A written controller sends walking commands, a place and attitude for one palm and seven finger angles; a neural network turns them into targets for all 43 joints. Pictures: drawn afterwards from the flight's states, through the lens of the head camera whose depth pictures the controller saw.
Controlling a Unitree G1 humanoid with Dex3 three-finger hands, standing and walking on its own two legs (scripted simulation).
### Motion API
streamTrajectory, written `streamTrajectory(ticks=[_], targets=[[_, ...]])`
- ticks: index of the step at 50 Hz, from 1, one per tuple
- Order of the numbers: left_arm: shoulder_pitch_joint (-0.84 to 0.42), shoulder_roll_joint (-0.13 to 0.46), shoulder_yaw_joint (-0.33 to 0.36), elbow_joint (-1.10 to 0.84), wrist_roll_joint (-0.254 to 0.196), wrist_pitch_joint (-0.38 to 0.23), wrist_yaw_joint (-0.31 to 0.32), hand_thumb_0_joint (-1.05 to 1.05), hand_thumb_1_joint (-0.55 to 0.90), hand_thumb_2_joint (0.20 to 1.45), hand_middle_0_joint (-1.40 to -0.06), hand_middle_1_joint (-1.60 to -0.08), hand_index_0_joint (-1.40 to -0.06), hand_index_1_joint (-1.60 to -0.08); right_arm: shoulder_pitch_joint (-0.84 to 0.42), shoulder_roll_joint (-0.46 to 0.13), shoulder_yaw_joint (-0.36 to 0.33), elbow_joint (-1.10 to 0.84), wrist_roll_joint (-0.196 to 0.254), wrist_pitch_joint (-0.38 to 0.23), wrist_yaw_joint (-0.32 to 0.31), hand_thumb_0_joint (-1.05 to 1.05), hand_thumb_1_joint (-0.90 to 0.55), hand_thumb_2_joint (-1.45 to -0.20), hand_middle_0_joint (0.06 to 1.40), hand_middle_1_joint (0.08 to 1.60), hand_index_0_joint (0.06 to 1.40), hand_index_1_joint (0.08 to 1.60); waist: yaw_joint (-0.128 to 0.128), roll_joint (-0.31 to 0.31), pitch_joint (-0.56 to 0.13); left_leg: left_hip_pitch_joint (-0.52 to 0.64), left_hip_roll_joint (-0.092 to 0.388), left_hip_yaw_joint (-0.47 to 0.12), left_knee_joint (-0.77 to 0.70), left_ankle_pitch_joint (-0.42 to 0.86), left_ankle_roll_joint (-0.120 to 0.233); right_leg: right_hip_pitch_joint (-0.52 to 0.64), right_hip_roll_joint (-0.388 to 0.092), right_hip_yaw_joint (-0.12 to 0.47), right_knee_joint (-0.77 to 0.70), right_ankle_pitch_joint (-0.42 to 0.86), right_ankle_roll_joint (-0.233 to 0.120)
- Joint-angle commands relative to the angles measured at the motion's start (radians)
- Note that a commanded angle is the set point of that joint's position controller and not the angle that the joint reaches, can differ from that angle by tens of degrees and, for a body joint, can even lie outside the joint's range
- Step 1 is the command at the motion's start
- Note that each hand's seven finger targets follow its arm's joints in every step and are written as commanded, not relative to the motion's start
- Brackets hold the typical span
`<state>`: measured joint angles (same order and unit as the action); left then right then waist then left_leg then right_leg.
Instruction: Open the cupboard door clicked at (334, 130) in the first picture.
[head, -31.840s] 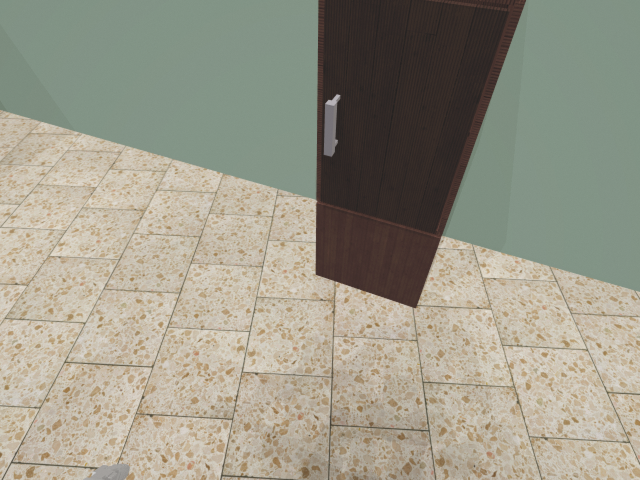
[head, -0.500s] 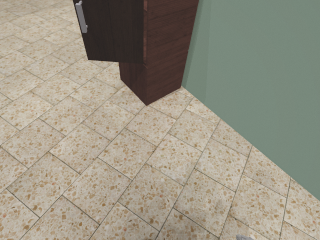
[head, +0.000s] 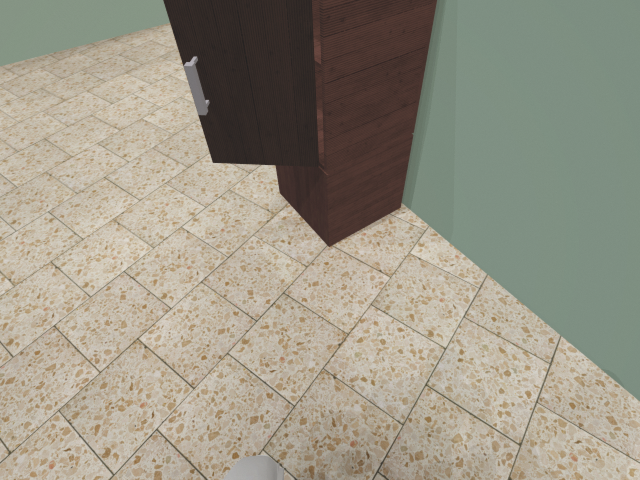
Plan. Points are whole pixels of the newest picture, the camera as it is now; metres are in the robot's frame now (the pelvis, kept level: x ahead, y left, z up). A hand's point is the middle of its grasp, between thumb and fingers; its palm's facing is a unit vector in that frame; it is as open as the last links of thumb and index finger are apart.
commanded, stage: take the last steps up to it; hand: left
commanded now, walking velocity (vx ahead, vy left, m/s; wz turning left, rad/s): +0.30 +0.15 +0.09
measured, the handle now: (198, 86) +1.09 +0.40 -0.06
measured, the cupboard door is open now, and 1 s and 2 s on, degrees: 50 50 50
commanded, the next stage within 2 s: come to a stop and stand still in 1.10 s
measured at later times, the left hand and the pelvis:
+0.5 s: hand (145, 437) +0.21 +0.30 -0.18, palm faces +0.08 -0.98 -0.20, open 7.4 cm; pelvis +0.18 +0.11 -0.01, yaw +1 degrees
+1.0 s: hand (179, 323) +0.40 +0.30 -0.17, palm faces +0.02 -0.98 -0.22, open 7.1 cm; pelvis +0.37 +0.11 +0.00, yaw -1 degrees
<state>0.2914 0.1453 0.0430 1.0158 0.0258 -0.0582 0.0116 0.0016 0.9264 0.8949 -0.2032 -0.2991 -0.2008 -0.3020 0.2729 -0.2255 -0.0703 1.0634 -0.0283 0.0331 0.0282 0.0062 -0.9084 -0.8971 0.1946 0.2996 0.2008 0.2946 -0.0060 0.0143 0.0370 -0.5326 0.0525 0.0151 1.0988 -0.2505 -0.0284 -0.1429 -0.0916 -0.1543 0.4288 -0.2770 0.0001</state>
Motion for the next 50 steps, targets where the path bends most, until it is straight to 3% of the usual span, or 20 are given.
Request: streamTrajectory(ticks=[1,5,9,11,12,13,14,15,18,20,29,33,35,36,37,38,39,40,44,50], targets=[[0.098,0.16,0.034,0.004,-0.006,-0.03,0.001,0.0,0.9,0.9,-0.2,-0.3,-0.2,-0.3,-0.065,0.006,0.005,-0.082,0.005,-0.023,0.015,0.0,-0.9,-0.9,0.2,0.3,0.2,0.3,0.03,-0.145,0.055,-0.122,0.038,0.027,-0.103,0.1,-0.028,0.064,-0.231,0.099,-0.263,0.208,-0.069],[0.158,0.165,0.031,0.048,0.0,-0.029,0.002,0.0,0.9,0.9,-0.2,-0.3,-0.2,-0.3,-0.164,0.018,0.016,-0.12,0.008,-0.035,0.023,0.0,-0.9,-0.9,0.2,0.3,0.2,0.3,0.061,-0.167,0.059,-0.099,0.026,0.077,-0.295,0.102,-0.022,0.122,-0.237,0.055,-0.219,0.349,-0.073],[0.143,0.186,0.035,0.061,0.008,-0.016,0.006,0.0,0.9,0.9,-0.2,-0.3,-0.2,-0.3,-0.189,0.01,0.021,-0.138,0.01,-0.054,0.025,0.0,-0.9,-0.9,0.2,0.3,0.2,0.3,0.054,-0.215,0.062,0.059,-0.004,0.103,-0.472,0.031,0.016,0.093,-0.265,0.052,-0.144,0.404,-0.068],[0.102,0.194,0.042,0.054,0.004,-0.011,0.006,0.0,0.9,0.9,-0.2,-0.3,-0.2,-0.3,-0.03,-0.031,0.011,-0.093,0.005,-0.068,0.012,0.0,-0.9,-0.9,0.2,0.3,0.2,0.3,-0.031,-0.167,-0.003,0.332,-0.05,0.138,-0.592,0.066,0.039,0.0,-0.228,-0.003,0.032,0.47,-0.043],[0.112,0.168,0.034,0.047,0.0,-0.006,0.001,0.0,0.9,0.9,-0.2,-0.3,-0.2,-0.3,0.12,-0.105,-0.004,-0.05,0.0,-0.073,0.0,0.0,-0.9,-0.9,0.2,0.3,0.2,0.3,-0.09,-0.031,-0.103,0.545,-0.012,0.109,-0.618,0.061,0.051,-0.077,-0.175,-0.038,0.247,0.36,-0.021],[0.164,0.1,0.027,0.032,-0.011,0.002,-0.006,0.0,0.9,0.9,-0.2,-0.3,-0.2,-0.3,0.238,-0.236,-0.038,-0.027,-0.011,-0.08,-0.015,0.0,-0.9,-0.9,0.2,0.3,0.2,0.3,-0.114,0.28,-0.225,0.752,0.242,-0.244,-0.646,0.098,0.13,-0.322,-0.011,-0.074,0.552,-0.167,0.024],[0.098,0.089,0.018,-0.004,-0.01,0.005,0.0,0.0,0.9,0.9,-0.2,-0.3,-0.2,-0.3,0.295,-0.258,-0.043,-0.019,0.0,-0.069,-0.034,0.0,-0.9,-0.9,0.2,0.3,0.2,0.3,-0.138,0.314,-0.269,0.766,0.331,-0.393,-0.774,0.144,0.195,-0.437,0.036,0.043,0.772,-0.359,0.007],[0.028,0.085,0.019,-0.03,-0.013,0.005,0.001,0.0,0.9,0.9,-0.2,-0.3,-0.2,-0.3,0.238,-0.244,-0.035,-0.029,0.001,-0.064,-0.044,0.0,-0.9,-0.9,0.2,0.3,0.2,0.3,-0.115,0.183,-0.171,0.684,0.36,-0.353,-0.801,0.145,0.233,-0.502,-0.009,0.104,0.879,-0.308,-0.019],[0.025,0.084,0.025,0.008,-0.001,0.023,-0.012,0.0,0.9,0.9,-0.2,-0.3,-0.2,-0.3,0.023,-0.098,0.009,-0.092,0.003,-0.083,-0.047,0.0,-0.9,-0.9,0.2,0.3,0.2,0.3,-0.017,0.119,-0.046,0.377,0.28,-0.187,-0.862,0.034,0.189,-0.458,-0.08,0.138,0.886,-0.109,-0.009],[0.052,0.055,0.025,0.017,0.005,0.036,-0.017,0.0,0.9,0.9,-0.2,-0.3,-0.2,-0.3,0.028,-0.06,0.018,-0.082,0.003,-0.099,-0.051,0.0,-0.9,-0.9,0.2,0.3,0.2,0.3,0.012,0.083,-0.003,0.328,0.234,-0.115,-0.901,0.115,0.177,-0.439,-0.065,0.129,0.823,-0.046,-0.001],[-0.132,0.064,0.023,-0.082,0.002,0.047,-0.028,0.0,0.9,0.9,-0.2,-0.3,-0.2,-0.3,0.093,-0.058,0.014,-0.045,-0.001,-0.108,-0.044,0.0,-0.9,-0.9,0.2,0.3,0.2,0.3,0.013,0.034,0.046,0.404,0.223,-0.007,-0.945,0.223,0.232,-0.416,-0.046,0.099,0.412,0.066,0.006],[-0.175,0.076,0.017,-0.115,0.003,0.035,-0.029,0.0,0.9,0.9,-0.2,-0.3,-0.2,-0.3,0.127,-0.081,0.013,-0.018,-0.007,-0.101,-0.041,0.0,-0.9,-0.9,0.2,0.3,0.2,0.3,0.005,0.013,0.035,0.448,0.215,0.011,-0.853,0.304,0.21,-0.299,0.005,0.052,0.24,0.028,-0.008],[-0.095,0.091,0.023,-0.09,0.005,0.026,-0.028,0.0,0.9,0.9,-0.2,-0.3,-0.2,-0.3,0.128,-0.082,0.018,-0.002,-0.002,-0.097,-0.043,0.0,-0.9,-0.9,0.2,0.3,0.2,0.3,0.045,-0.009,-0.002,0.42,0.166,0.058,-0.713,0.372,0.165,-0.122,0.042,0.023,0.126,0.085,-0.022],[0.015,0.126,0.034,-0.059,0.006,0.016,-0.025,0.0,0.9,0.9,-0.2,-0.3,-0.2,-0.3,0.117,-0.073,0.019,-0.003,0.007,-0.098,-0.041,0.0,-0.9,-0.9,0.2,0.3,0.2,0.3,0.094,-0.041,-0.049,0.332,0.109,0.096,-0.556,0.368,0.125,0.071,0.03,0.062,0.077,0.127,-0.043],[0.158,0.213,0.056,-0.02,0.012,0.002,-0.016,0.0,0.9,0.9,-0.2,-0.3,-0.2,-0.3,0.113,-0.049,0.02,-0.023,0.02,-0.102,-0.034,0.0,-0.9,-0.9,0.2,0.3,0.2,0.3,0.142,-0.197,-0.147,0.12,0.013,0.155,-0.31,0.17,0.074,0.316,-0.173,0.335,0.028,0.18,-0.124],[0.231,0.301,0.073,-0.001,-0.001,0.004,-0.009,0.0,0.9,0.9,-0.2,-0.3,-0.2,-0.3,0.115,-0.04,0.019,-0.053,0.019,-0.101,-0.028,0.0,-0.9,-0.9,0.2,0.3,0.2,0.3,0.14,-0.344,-0.167,-0.071,-0.081,0.148,-0.015,-0.345,0.032,0.419,-0.401,0.645,-0.112,0.301,-0.246],[0.192,0.281,0.069,-0.009,-0.01,0.005,0.002,0.0,0.9,0.9,-0.2,-0.3,-0.2,-0.3,0.06,-0.071,0.012,-0.059,0.012,-0.09,-0.032,0.0,-0.9,-0.9,0.2,0.3,0.2,0.3,0.133,-0.182,-0.098,-0.121,-0.025,0.006,0.1,-0.322,0.035,0.32,-0.416,0.631,-0.149,0.259,-0.27],[0.122,0.228,0.056,-0.021,-0.009,-0.001,0.007,0.0,0.9,0.9,-0.2,-0.3,-0.2,-0.3,-0.002,-0.049,0.012,-0.057,0.012,-0.089,-0.032,0.0,-0.9,-0.9,0.2,0.3,0.2,0.3,0.11,-0.157,-0.038,-0.148,0.01,-0.027,0.121,-0.229,0.032,0.221,-0.361,0.562,-0.151,0.307,-0.232],[0.015,0.137,0.024,-0.034,-0.01,-0.018,0.004,0.0,0.9,0.9,-0.2,-0.3,-0.2,-0.3,0.06,0.024,0.022,-0.024,0.006,-0.059,-0.02,0.0,-0.9,-0.9,0.2,0.3,0.2,0.3,0.013,-0.132,-0.022,0.002,0.048,0.002,-0.044,-0.059,-0.006,0.015,-0.218,0.217,-0.188,0.421,-0.139],[0.038,0.162,0.035,0.008,-0.003,-0.025,-0.004,0.0,0.9,0.9,-0.2,-0.3,-0.2,-0.3,-0.017,0.04,0.022,-0.052,0.01,-0.058,-0.003,0.0,-0.9,-0.9,0.2,0.3,0.2,0.3,0.024,-0.143,-0.009,0.073,0.022,0.066,-0.366,0.037,-0.021,0.004,-0.191,0.156,-0.197,0.341,-0.137]])
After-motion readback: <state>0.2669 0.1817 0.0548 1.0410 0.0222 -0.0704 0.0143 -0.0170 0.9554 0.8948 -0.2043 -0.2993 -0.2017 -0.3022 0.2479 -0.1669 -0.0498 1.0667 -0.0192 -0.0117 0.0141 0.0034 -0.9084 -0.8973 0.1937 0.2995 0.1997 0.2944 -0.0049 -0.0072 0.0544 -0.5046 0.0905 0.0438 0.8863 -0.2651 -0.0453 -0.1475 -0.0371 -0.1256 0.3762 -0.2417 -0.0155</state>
